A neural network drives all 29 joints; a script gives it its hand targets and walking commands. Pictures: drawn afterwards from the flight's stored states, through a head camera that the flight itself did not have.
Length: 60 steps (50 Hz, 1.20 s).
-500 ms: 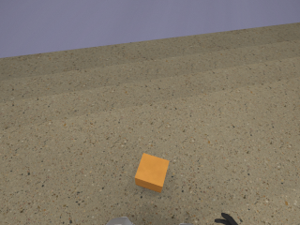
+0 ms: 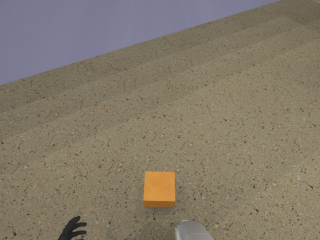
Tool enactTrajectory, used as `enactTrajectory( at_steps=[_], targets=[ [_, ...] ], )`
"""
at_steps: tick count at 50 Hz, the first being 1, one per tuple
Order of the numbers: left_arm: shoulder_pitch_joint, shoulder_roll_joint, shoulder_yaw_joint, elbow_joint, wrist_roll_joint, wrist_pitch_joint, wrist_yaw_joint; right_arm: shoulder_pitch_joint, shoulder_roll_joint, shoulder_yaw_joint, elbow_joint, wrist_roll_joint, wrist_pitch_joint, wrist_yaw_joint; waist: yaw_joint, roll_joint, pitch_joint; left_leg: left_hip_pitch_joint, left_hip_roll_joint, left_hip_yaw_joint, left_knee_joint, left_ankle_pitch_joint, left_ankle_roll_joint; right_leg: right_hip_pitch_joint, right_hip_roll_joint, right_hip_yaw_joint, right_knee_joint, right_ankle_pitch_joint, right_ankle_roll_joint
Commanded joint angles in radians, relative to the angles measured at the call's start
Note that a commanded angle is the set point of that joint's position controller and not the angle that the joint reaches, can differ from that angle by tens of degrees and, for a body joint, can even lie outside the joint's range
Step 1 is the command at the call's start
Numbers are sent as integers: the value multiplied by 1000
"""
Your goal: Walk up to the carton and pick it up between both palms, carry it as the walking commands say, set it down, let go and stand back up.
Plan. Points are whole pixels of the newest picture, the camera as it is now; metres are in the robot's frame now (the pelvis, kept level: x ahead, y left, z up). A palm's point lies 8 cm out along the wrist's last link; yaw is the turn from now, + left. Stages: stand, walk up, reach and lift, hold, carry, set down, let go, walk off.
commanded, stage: walk up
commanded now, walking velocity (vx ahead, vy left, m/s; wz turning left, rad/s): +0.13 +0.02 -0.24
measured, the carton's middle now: (159, 190) +0.42 -0.03 -0.67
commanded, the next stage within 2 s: stand in 1.20 s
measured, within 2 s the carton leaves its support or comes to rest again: neither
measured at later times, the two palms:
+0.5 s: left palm (77, 222) +0.19 +0.22 -0.13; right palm out of the picture +0.02 -0.25 -0.14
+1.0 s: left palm out of the picture +0.16 +0.28 -0.13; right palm out of the picture +0.10 -0.19 -0.12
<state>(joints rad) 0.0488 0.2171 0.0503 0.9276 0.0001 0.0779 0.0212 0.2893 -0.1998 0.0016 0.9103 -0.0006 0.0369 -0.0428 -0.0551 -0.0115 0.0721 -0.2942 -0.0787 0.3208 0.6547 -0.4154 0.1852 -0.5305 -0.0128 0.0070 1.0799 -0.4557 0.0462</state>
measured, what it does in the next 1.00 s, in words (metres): steps on the spot: right foot, then left foot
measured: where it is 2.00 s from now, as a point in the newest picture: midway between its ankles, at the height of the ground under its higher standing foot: outside the picture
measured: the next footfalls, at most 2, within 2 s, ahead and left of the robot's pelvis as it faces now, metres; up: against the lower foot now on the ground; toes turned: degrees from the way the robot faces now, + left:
right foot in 0.50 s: +0.13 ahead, -0.13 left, +0.00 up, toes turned -5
left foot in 0.72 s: +0.09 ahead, +0.12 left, +0.00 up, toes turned -2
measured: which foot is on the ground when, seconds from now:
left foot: down 0.00-0.50, up 0.52-0.70, down 0.72-1.00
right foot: up 0.00-0.48, down 0.50-0.74, up 0.76-1.00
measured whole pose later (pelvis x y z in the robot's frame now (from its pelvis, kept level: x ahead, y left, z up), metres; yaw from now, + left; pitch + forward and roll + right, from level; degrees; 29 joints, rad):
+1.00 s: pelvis +0.07 +0.05 +0.01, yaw -7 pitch -2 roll +0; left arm 0.20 0.22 0.01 0.96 0.00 0.07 0.01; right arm 0.25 -0.20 0.00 0.91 0.00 0.02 -0.02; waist 0.01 -0.02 0.08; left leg -0.24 0.00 0.16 0.69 -0.43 0.08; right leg -0.33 -0.01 0.04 0.73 -0.39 0.03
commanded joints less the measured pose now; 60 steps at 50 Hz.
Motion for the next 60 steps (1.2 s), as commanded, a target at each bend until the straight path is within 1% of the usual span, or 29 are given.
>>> enactTrajectory(
  at_steps=[1,6,7,10,12,15,16,17,19,22,23,24,25,26,27,29,31,33,34,36,38,39,40,45,50,52,54,56,60],
  targets=[
    [-38,70,-9,-111,23,-18,-12,188,-166,-73,-12,-54,-43,-20,-27,-6,-95,384,533,-531,-330,452,-14,-243,-65,7,-63,-34,-38],
    [1,60,-19,-109,16,-27,-20,202,-143,-65,-17,-45,-50,-26,-16,53,-147,468,473,-377,-185,934,-71,-214,-41,-17,-84,-21,-32],
    [3,57,-21,-110,18,-26,-21,209,-140,-66,-16,-48,-48,-25,-18,77,-162,466,458,-357,-179,913,-77,-193,-36,-33,-95,-24,-38],
    [-76,55,-29,-138,24,-23,-33,240,-152,-74,-8,-61,-47,-11,-48,86,-67,424,493,-413,-318,424,-24,-252,-55,-46,-80,-19,-29],
    [-70,52,-31,-131,25,-26,-35,231,-150,-71,-14,-56,-48,-10,-39,101,-42,398,479,-382,-313,420,-39,-252,-61,-47,-74,-8,-25],
    [-91,59,-28,-136,23,-29,-43,224,-144,-69,-22,-65,-52,-1,-45,101,-8,382,470,-386,-401,169,-47,-285,-64,-56,-26,85,-13],
    [-82,69,-18,-133,20,-22,-34,172,-134,-64,-53,-57,-44,-13,-8,71,49,331,442,-285,-275,658,-101,-237,-60,-51,-66,64,0],
    [-27,76,-16,-132,10,-20,-26,168,-136,-69,-63,-47,-38,-19,9,92,17,324,423,-221,-187,1003,-125,-163,-47,-63,-118,52,-1],
    [30,62,-18,-116,2,-20,-20,135,-125,-73,-63,-47,-33,-18,26,134,-85,330,393,-176,-120,1071,-123,-43,-29,-89,-209,93,-24],
    [62,57,-21,-103,1,-15,-11,65,-144,-84,-85,-45,-21,-12,62,108,-57,233,382,-171,-62,1023,-113,68,-21,-113,-352,131,-61],
    [116,73,-18,-96,5,-18,-8,28,-157,-87,-97,-40,-13,-11,94,109,-59,181,360,-159,-5,1005,-122,135,-20,-79,-415,171,-86],
    [208,106,-17,-76,7,-25,-3,-18,-167,-92,-121,-30,-7,-10,125,63,-97,124,311,-130,112,969,-153,247,-41,-19,-484,415,-117],
    [272,188,1,-63,20,-30,3,-22,-149,-88,-147,-19,-5,-4,140,-128,-134,-25,201,-105,313,693,-196,355,-189,271,-542,742,-190],
    [302,230,-3,-50,31,-26,12,-21,-119,-79,-157,-12,9,5,147,-272,-110,-224,68,-168,461,-173,-229,436,-354,567,-633,1088,-301],
    [321,240,4,-72,38,-41,30,20,-108,-78,-146,-22,29,6,143,-188,-170,-290,95,-310,611,-230,-240,440,-450,735,-669,955,-335],
    [229,237,17,-102,35,-44,49,-21,-120,-76,-153,-35,27,9,107,-128,-131,-282,130,-368,644,-174,-223,299,-418,679,-747,522,-297],
    [109,183,11,-110,34,-47,40,-16,-85,-61,-131,-35,26,25,69,-164,-108,-182,118,-372,458,-123,-182,186,-310,490,-785,233,-233],
    [26,135,1,-118,38,-37,23,8,-42,-32,-105,-24,13,36,36,-289,-99,17,94,-280,205,-148,-159,81,-170,252,-772,240,-179],
    [54,141,5,-106,46,-35,12,1,-38,-26,-91,-14,7,37,36,-281,-103,99,87,-243,44,-92,-164,68,-146,243,-759,223,-166],
    [127,122,-4,-74,43,-33,3,69,-70,-34,-35,-9,-8,28,5,-172,-76,249,109,-246,-218,83,-180,17,-96,235,-682,135,-111],
    [116,39,-26,-99,33,-38,6,76,-182,-49,-23,-31,-21,17,2,295,-8,130,432,-603,-466,24,-136,-44,49,1,-365,-80,-28],
    [91,68,-12,-86,26,-29,8,69,-167,-49,-32,-41,-27,16,9,204,45,77,463,-610,-473,86,-115,-39,15,25,-259,-82,-16],
    [97,72,-11,-77,22,-26,4,68,-146,-44,-30,-38,-32,14,16,139,23,83,433,-549,-454,146,-127,-17,-1,44,-239,-60,-16],
    [169,61,-21,-19,22,-36,-7,58,-111,-38,-22,-22,-58,11,37,128,-111,281,353,-364,-266,924,-117,67,3,-13,-276,9,-14],
    [199,44,-39,7,19,-45,-3,-7,-122,-52,-38,-25,-31,7,77,99,-80,203,332,-361,-200,696,-80,191,-10,-26,-525,148,-37],
    [201,77,-43,29,17,-53,1,-6,-107,-54,-43,-19,-25,5,79,-55,-77,139,242,-321,-187,431,-110,287,-55,73,-581,558,-69],
    [163,96,-42,31,15,-55,1,17,-92,-52,-30,-17,-27,1,65,-125,-78,130,182,-288,-202,282,-136,301,-85,128,-570,700,-97],
    [155,93,-42,20,15,-55,2,9,-95,-52,-29,-18,-28,3,54,-50,-72,166,184,-278,-207,298,-144,255,-76,126,-570,615,-98],
    [148,65,-46,31,17,-47,3,-6,-111,-51,-23,-18,-26,4,60,-4,-35,168,255,-339,-268,349,-128,222,-29,60,-567,387,-67]
  ],
)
